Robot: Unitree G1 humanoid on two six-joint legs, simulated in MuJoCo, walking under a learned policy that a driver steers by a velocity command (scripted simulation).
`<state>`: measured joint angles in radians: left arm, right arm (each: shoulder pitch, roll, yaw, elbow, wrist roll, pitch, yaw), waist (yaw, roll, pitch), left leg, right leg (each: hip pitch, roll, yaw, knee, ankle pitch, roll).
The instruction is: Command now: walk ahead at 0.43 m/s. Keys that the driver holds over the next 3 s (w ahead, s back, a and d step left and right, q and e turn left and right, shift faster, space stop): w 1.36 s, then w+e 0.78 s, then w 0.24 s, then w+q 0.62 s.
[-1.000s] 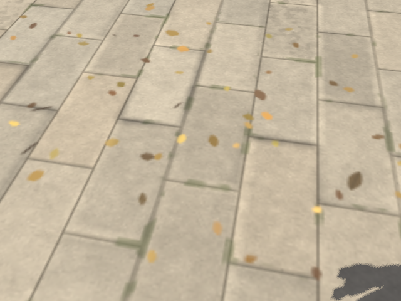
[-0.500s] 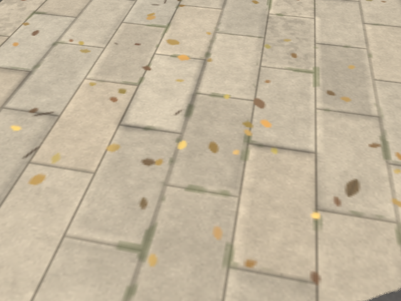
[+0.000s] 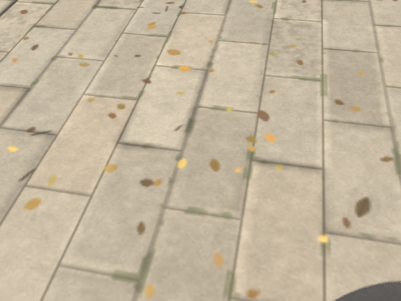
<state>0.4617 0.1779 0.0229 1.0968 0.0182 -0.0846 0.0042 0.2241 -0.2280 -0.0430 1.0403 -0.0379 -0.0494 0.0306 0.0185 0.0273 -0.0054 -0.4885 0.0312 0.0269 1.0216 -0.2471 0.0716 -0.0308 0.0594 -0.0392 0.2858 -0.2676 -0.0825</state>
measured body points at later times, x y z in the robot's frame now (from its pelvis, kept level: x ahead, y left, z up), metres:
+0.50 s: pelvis +0.28 +0.03 +0.00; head +0.30 +0.04 +0.45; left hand +0.35 +0.28 -0.15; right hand +0.26 -0.22 -0.15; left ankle +0.28 +0.08 -0.75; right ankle +0.30 -0.11 -0.67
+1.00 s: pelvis +0.57 -0.02 +0.00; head +0.59 -0.02 +0.44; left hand +0.60 +0.24 -0.15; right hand +0.62 -0.26 -0.15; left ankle +0.53 +0.12 -0.66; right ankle +0.60 -0.07 -0.75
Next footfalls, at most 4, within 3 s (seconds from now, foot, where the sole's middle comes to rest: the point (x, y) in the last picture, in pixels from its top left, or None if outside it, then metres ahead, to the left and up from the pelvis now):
0.28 left None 0.32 0.08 -0.78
0.80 right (244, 269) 0.64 -0.07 -0.78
1.36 left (194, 198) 0.93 0.11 -0.78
1.92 right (237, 150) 1.19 -0.08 -0.78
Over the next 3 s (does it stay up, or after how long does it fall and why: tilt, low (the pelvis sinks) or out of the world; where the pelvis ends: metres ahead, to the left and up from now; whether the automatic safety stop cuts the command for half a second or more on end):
stays up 1.62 -0.21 -0.02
